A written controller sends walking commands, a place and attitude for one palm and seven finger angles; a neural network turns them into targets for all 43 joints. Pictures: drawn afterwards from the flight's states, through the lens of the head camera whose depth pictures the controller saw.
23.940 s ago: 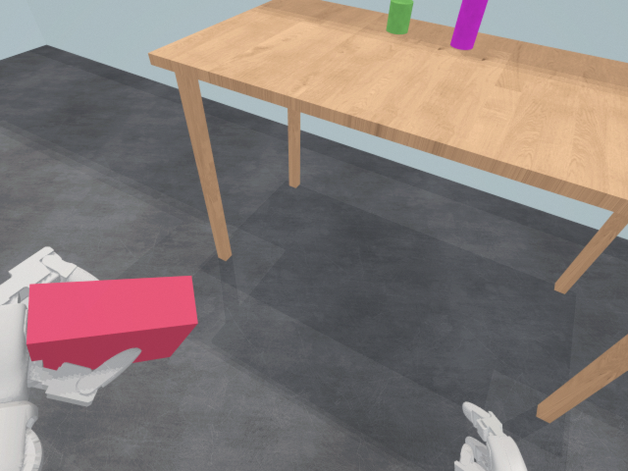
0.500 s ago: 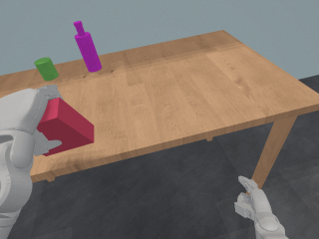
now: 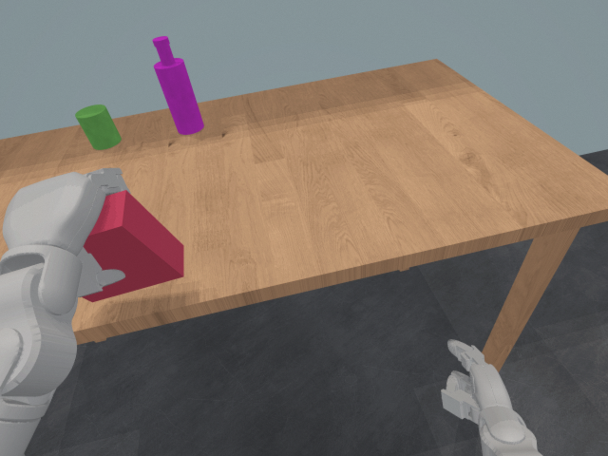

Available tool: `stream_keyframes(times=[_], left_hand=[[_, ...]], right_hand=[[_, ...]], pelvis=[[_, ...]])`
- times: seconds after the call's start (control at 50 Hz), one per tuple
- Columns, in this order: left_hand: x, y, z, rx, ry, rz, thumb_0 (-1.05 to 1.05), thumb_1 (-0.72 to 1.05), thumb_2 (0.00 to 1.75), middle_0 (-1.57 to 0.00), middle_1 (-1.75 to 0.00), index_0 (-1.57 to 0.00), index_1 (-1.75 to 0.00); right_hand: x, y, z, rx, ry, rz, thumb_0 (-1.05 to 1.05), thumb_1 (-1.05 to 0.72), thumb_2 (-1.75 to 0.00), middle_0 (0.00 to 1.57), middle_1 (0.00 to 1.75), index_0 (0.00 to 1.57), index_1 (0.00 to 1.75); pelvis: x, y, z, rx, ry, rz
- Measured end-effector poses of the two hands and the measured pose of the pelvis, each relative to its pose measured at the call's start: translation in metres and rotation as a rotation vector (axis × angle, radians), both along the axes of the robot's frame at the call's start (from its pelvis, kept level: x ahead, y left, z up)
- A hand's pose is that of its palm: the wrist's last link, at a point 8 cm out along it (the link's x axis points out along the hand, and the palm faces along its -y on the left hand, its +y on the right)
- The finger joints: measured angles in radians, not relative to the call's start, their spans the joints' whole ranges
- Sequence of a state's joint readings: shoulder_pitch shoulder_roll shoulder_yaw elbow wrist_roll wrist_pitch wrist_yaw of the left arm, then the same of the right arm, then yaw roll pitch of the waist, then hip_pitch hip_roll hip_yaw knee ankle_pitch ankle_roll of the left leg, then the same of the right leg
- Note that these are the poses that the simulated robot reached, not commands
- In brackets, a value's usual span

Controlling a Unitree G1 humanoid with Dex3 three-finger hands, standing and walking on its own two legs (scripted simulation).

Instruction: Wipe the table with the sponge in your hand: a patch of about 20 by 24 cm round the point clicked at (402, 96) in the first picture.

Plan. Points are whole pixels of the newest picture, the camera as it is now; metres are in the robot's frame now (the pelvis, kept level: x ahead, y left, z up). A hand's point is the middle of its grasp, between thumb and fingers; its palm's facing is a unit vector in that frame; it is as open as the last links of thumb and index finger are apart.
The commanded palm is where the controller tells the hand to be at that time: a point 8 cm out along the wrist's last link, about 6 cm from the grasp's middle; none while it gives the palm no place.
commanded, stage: move the sponge above the wiping area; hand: left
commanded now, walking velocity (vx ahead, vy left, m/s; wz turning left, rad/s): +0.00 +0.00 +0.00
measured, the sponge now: (118, 259) +0.26 +0.28 +0.16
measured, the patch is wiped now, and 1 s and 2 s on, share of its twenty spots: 0.00 0.00 0.00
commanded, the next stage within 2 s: none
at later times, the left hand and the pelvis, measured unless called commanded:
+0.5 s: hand (109, 225) +0.28 +0.29 +0.21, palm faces +0.20 -0.05 -0.98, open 9.4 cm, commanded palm +0.22 +0.29 +0.28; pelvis +0.01 +0.00 +0.00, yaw +0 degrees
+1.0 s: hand (100, 232) +0.28 +0.31 +0.19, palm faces +0.09 -0.01 -1.00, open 9.4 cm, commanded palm +0.25 +0.32 +0.27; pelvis +0.01 -0.01 +0.00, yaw +1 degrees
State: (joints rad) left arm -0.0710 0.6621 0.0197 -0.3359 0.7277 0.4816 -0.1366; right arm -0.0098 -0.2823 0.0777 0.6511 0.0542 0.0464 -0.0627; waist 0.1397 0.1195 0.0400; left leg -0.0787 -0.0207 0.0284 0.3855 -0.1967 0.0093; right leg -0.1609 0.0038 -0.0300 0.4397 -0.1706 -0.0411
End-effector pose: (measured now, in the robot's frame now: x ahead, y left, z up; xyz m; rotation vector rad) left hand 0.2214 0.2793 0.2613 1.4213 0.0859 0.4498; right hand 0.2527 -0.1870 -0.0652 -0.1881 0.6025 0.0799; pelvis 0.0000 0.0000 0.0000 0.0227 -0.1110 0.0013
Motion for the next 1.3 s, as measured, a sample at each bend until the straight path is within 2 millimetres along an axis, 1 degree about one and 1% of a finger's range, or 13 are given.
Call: stream_keyframes(times=[0.14,0.24,0.36,0.5,0.56,0.64,0.72,0.82,0.88,1.02,1.12,1.22,1.3], left_hand=[[0.002,0.005,0.005,0.008,-0.006,0.008,0.00,-0.44,1.05,-0.81,-1.38,-0.80,-1.39],[0.004,0.006,0.001,-0.007,0.002,0.021,0.00,-0.44,1.05,-0.81,-1.38,-0.80,-1.39],[0.015,0.003,-0.008,0.001,0.038,0.017,0.00,-0.44,1.05,-0.81,-1.38,-0.80,-1.39],[0.028,0.001,-0.006,0.023,0.053,0.024,0.00,-0.44,1.05,-0.81,-1.38,-0.80,-1.39],[0.030,0.005,-0.005,0.025,0.063,0.042,0.00,-0.44,1.05,-0.81,-1.38,-0.80,-1.39],[0.028,0.012,-0.006,0.030,0.086,0.074,0.00,-0.44,1.05,-0.81,-1.38,-0.80,-1.39],[0.024,0.018,-0.012,0.034,0.125,0.097,0.00,-0.44,1.05,-0.80,-1.38,-0.80,-1.39],[0.025,0.026,-0.020,0.045,0.173,0.106,0.00,-0.44,1.05,-0.81,-1.38,-0.80,-1.39],[0.029,0.030,-0.024,0.048,0.188,0.099,0.00,-0.44,1.05,-0.81,-1.38,-0.80,-1.39],[0.040,0.026,-0.021,0.066,0.164,0.052,0.00,-0.44,1.05,-0.81,-1.38,-0.80,-1.39],[0.049,0.035,-0.021,0.068,0.172,0.083,0.00,-0.44,1.05,-0.81,-1.38,-0.80,-1.39],[0.050,0.043,-0.021,0.058,0.187,0.107,0.00,-0.44,1.05,-0.80,-1.38,-0.80,-1.39],[0.050,0.042,-0.026,0.055,0.200,0.090,0.00,-0.44,1.05,-0.80,-1.38,-0.80,-1.39]], right_hand=[[0.001,0.009,0.001,0.016,0.009,0.015,0.02,-0.91,-0.90,0.21,0.30,0.20,0.29],[0.001,0.010,0.000,0.013,0.018,0.022,0.02,-0.91,-0.90,0.21,0.30,0.20,0.29],[0.001,0.009,-0.002,0.002,0.029,0.023,0.02,-0.91,-0.90,0.21,0.30,0.20,0.29],[0.000,0.002,-0.004,0.005,0.043,0.013,0.02,-0.91,-0.90,0.21,0.30,0.20,0.29],[-0.001,-0.003,-0.006,0.005,0.052,0.006,0.02,-0.91,-0.90,0.21,0.30,0.20,0.29],[-0.002,-0.011,-0.008,0.001,0.062,-0.008,0.02,-0.91,-0.90,0.21,0.30,0.20,0.29],[-0.003,-0.019,-0.011,-0.018,0.071,-0.017,0.02,-0.91,-0.90,0.20,0.30,0.20,0.29],[-0.004,-0.025,-0.013,-0.047,0.074,-0.023,0.02,-0.91,-0.90,0.20,0.30,0.20,0.29],[-0.006,-0.026,-0.014,-0.056,0.075,-0.028,0.02,-0.91,-0.90,0.20,0.30,0.20,0.29],[-0.009,-0.022,-0.014,-0.053,0.074,-0.029,0.02,-0.91,-0.90,0.20,0.30,0.20,0.29],[-0.013,-0.020,-0.016,-0.048,0.089,-0.031,0.02,-0.91,-0.90,0.21,0.30,0.20,0.29],[-0.017,-0.022,-0.018,-0.051,0.102,-0.042,0.01,-0.91,-0.90,0.21,0.30,0.20,0.29],[-0.018,-0.022,-0.020,-0.062,0.112,-0.045,0.02,-0.91,-0.90,0.21,0.30,0.20,0.29]], pelvis=[[0.002,0.004,0.001,-0.001,0.002,-0.002],[0.002,0.005,0.001,-0.002,0.004,0.004],[0.002,0.004,0.002,-0.001,0.005,0.007],[0.006,0.001,0.002,0.000,0.013,-0.001],[0.008,0.000,0.002,0.000,0.018,-0.001],[0.010,-0.002,0.001,-0.001,0.022,-0.003],[0.010,-0.004,0.001,-0.001,0.024,0.003],[0.010,-0.006,0.000,-0.003,0.022,0.012],[0.010,-0.007,0.001,-0.005,0.019,0.018],[0.011,-0.006,0.001,-0.006,0.020,0.015],[0.011,-0.004,0.001,-0.006,0.028,0.011],[0.012,-0.001,0.001,-0.007,0.033,0.009],[0.013,0.002,0.001,-0.009,0.034,0.013]])
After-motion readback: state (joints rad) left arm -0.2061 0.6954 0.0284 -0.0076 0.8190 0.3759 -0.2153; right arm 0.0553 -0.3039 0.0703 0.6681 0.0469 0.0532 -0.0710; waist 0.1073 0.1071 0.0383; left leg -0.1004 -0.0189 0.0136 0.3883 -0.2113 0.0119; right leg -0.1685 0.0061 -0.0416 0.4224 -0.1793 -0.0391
